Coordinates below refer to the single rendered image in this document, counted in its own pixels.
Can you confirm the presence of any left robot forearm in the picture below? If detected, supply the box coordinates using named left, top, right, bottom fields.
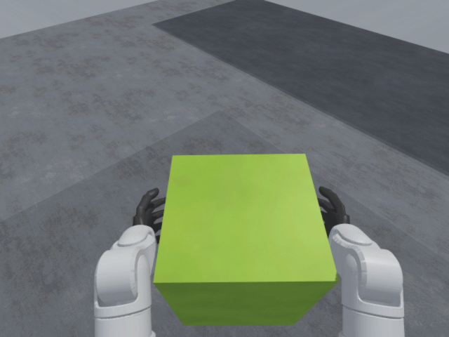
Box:
left=94, top=225, right=158, bottom=337

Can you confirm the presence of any robot left hand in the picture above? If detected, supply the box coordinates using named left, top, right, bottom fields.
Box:
left=133, top=188, right=166, bottom=244

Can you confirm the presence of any right robot forearm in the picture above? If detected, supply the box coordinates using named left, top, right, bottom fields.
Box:
left=328, top=224, right=405, bottom=337

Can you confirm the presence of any robot right hand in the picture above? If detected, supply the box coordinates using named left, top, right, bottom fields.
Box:
left=317, top=186, right=350, bottom=237

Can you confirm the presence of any carton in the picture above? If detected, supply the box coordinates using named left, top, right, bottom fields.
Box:
left=153, top=154, right=339, bottom=326

